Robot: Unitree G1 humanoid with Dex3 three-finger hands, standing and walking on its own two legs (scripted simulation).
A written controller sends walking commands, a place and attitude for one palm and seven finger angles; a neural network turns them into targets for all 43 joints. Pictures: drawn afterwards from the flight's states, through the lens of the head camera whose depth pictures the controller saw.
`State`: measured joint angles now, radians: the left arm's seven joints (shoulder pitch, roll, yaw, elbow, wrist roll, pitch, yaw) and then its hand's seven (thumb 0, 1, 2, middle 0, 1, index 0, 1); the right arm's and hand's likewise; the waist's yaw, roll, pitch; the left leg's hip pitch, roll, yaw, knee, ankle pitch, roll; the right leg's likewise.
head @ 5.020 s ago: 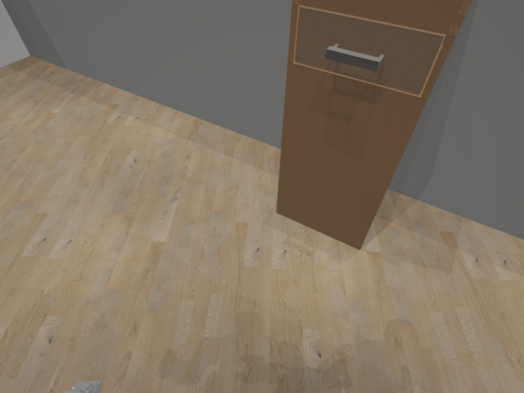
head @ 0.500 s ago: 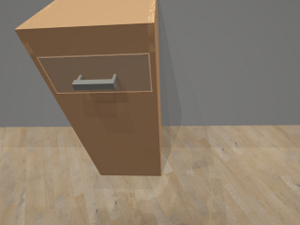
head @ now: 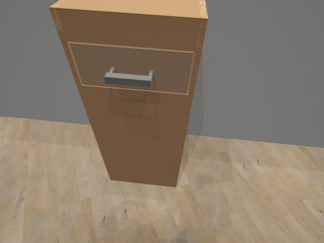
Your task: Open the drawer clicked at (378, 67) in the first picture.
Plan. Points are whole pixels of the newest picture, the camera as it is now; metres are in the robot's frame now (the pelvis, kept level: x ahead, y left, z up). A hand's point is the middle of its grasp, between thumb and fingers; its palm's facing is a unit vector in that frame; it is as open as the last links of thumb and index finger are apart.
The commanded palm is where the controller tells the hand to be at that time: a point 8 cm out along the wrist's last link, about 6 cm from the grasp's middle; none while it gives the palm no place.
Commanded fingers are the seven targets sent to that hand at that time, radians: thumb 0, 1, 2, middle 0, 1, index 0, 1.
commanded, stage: come to a stop and stand still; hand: left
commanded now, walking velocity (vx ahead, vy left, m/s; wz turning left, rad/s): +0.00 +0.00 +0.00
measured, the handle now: (130, 75) +0.58 +0.16 +0.11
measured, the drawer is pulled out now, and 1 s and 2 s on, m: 0.00 0.00 0.00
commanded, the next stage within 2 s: look again from close up in 0.92 s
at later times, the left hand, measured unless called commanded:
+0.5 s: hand out of the picture -0.01 +0.18 -0.16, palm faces +0.01 -0.98 -0.22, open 7.4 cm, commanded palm none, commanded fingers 0.00 0.90 0.90 -0.20 -0.30 -0.20 -0.30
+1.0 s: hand out of the picture -0.08 +0.13 -0.17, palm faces +0.07 -0.99 -0.16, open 7.4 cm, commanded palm none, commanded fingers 0.00 0.90 0.90 -0.20 -0.30 -0.20 -0.30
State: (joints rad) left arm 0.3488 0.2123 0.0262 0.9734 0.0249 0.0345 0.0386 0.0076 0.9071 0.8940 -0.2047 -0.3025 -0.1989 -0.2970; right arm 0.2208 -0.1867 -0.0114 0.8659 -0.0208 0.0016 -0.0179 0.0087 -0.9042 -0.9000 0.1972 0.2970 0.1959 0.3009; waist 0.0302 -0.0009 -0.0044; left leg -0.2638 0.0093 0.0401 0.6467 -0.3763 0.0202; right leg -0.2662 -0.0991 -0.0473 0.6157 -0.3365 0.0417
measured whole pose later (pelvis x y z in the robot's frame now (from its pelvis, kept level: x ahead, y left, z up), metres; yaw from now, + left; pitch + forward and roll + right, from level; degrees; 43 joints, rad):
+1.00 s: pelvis -0.06 -0.02 +0.01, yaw +0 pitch -2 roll +0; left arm 0.37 0.11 0.02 1.08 0.02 0.01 0.03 0.00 0.91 0.89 -0.20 -0.30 -0.20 -0.30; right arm 0.35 -0.11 -0.02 1.08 -0.01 0.01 -0.02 0.01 -0.90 -0.90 0.20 0.30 0.20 0.30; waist 0.00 0.00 0.00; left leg -0.27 0.04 0.03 0.52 -0.22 -0.01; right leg -0.27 -0.06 -0.06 0.48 -0.18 0.03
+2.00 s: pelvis +0.00 -0.02 +0.01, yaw +0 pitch +0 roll +0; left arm 0.42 0.12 0.05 1.10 0.03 0.00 0.00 0.00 0.91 0.89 -0.20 -0.30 -0.20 -0.30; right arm 0.40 -0.12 -0.03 1.10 -0.02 -0.01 -0.02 0.01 -0.90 -0.90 0.20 0.30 0.20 0.30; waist 0.00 -0.01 -0.02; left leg -0.22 0.03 0.04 0.56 -0.33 0.00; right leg -0.24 -0.06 -0.03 0.55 -0.32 0.01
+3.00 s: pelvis +0.06 +0.00 +0.01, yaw +2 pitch -1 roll +0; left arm 0.23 0.18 0.05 1.02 0.03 0.05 0.02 0.00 0.91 0.89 -0.20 -0.30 -0.20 -0.30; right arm 0.24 -0.15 -0.03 1.04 -0.02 0.02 -0.03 0.01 -0.91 -0.90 0.20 0.30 0.20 0.30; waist 0.02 -0.04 0.03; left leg -0.21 0.01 0.05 0.50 -0.27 0.02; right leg -0.29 -0.05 -0.06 0.58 -0.29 0.01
